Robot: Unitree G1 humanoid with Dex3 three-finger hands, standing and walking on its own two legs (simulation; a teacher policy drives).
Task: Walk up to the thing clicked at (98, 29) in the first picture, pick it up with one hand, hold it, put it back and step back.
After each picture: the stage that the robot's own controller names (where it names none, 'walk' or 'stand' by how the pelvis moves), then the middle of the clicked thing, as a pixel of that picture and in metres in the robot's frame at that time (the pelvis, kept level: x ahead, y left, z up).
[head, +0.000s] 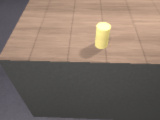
stand; (102, 36) +0.63 -0.09 +0.00
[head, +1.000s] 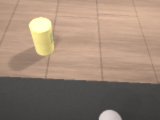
walk; (42, 37) +0.48 +0.08 +0.08
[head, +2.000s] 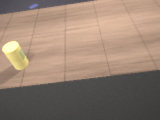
walk; (16, 56) +0.52 +0.31 +0.03
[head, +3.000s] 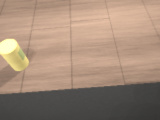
stand; (14, 55) +0.44 +0.28 +0.02
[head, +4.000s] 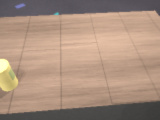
walk; (4, 75) +0.40 +0.30 +0.01
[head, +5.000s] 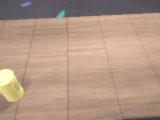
stand; (9, 86) +0.35 +0.28 +0.00
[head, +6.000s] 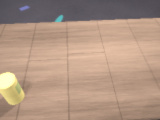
stand; (10, 89) +0.34 +0.28 -0.01
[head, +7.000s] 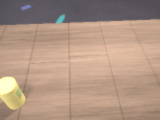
stand; (11, 93) +0.33 +0.27 -0.01
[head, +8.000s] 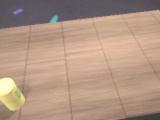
stand; (10, 94) +0.34 +0.27 +0.00
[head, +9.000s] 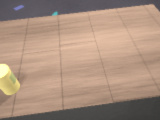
stand; (5, 80) +0.38 +0.32 +0.00
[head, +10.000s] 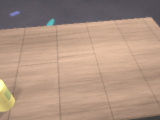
stand; (0, 96) +0.33 +0.31 +0.00
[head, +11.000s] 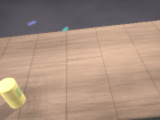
rise first; (12, 93) +0.35 +0.31 +0.00
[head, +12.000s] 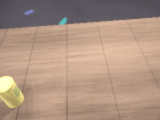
go down; (9, 92) +0.33 +0.31 +0.00
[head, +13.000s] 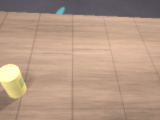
go down; (13, 82) +0.35 +0.27 +0.00
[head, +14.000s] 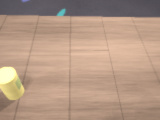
approach; (10, 84) +0.35 +0.28 +0.00
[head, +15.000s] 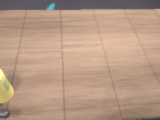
rest palm; out of the picture +0.33 +0.29 +0.03
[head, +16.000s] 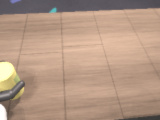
lift; (8, 81) +0.33 +0.25 +0.07
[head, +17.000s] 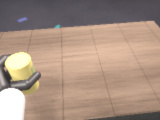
lift; (23, 74) +0.32 +0.19 +0.14
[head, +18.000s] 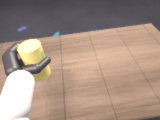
hold; (35, 60) +0.36 +0.16 +0.17
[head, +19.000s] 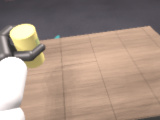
hold; (28, 47) +0.36 +0.16 +0.23
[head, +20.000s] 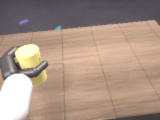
hold; (32, 65) +0.35 +0.17 +0.14
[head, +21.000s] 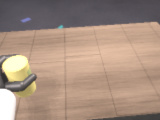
crouch; (20, 77) +0.31 +0.21 +0.13
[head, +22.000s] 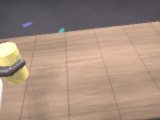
lower; (11, 64) +0.35 +0.23 +0.17
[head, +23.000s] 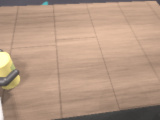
lower; (4, 71) +0.38 +0.26 +0.05
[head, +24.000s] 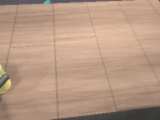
lower; out of the picture +0.36 +0.29 +0.05
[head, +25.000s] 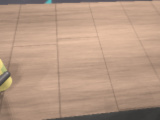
lower; out of the picture +0.37 +0.29 +0.05
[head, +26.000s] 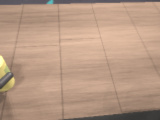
lower; out of the picture +0.37 +0.28 +0.05
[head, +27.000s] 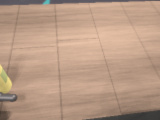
withdraw; out of the picture +0.35 +0.29 +0.05
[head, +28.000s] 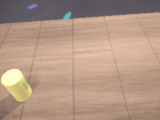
sink last; (17, 86) +0.34 +0.28 +0.01
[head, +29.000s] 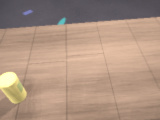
sink last; (13, 88) +0.35 +0.30 +0.00
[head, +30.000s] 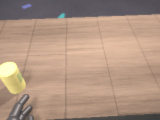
stand; (12, 78) +0.38 +0.29 +0.01
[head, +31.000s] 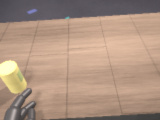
stand; (13, 77) +0.38 +0.29 +0.04
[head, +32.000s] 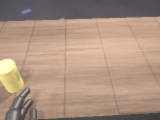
stand; (10, 76) +0.38 +0.30 +0.04
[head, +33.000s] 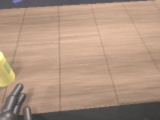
stand; out of the picture +0.38 +0.31 +0.07
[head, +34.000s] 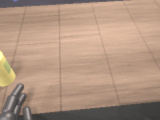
stand; out of the picture +0.37 +0.31 +0.07
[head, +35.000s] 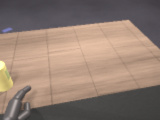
stand; (0, 76) +0.46 +0.32 +0.03
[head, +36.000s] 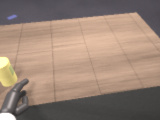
stand; (4, 72) +0.46 +0.32 +0.00
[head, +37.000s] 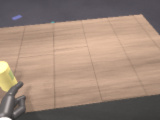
stand; (4, 76) +0.44 +0.32 +0.00
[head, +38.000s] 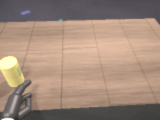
walk; (12, 72) +0.44 +0.30 +0.00
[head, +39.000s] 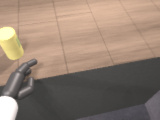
walk; (10, 44) +0.51 +0.26 +0.02
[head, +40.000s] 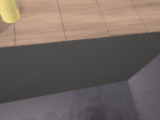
walk; (7, 5) +0.60 +0.27 +0.02
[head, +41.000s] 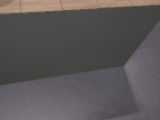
walk; out of the picture +0.81 +0.29 +0.02
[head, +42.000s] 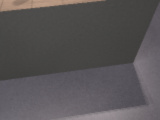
stand; out of the picture +1.00 +0.36 +0.02
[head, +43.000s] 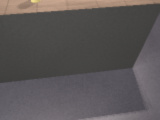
stand; out of the picture +1.00 +0.30 +0.01
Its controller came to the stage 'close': yes
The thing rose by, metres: 0.27
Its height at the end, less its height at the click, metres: +0.00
